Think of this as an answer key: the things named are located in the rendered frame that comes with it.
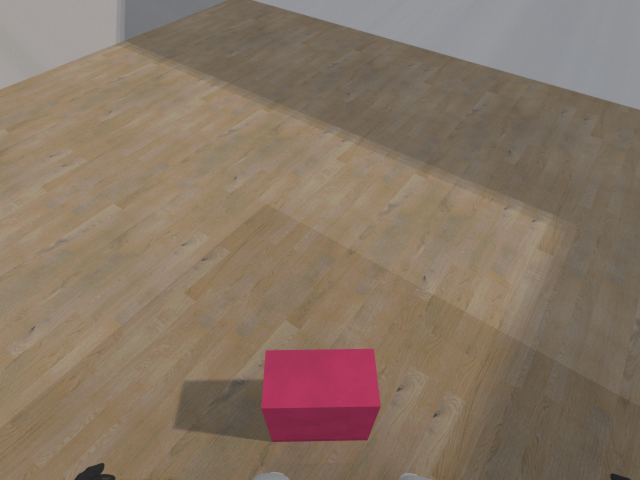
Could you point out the carton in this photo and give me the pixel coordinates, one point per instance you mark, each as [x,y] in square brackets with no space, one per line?
[320,395]

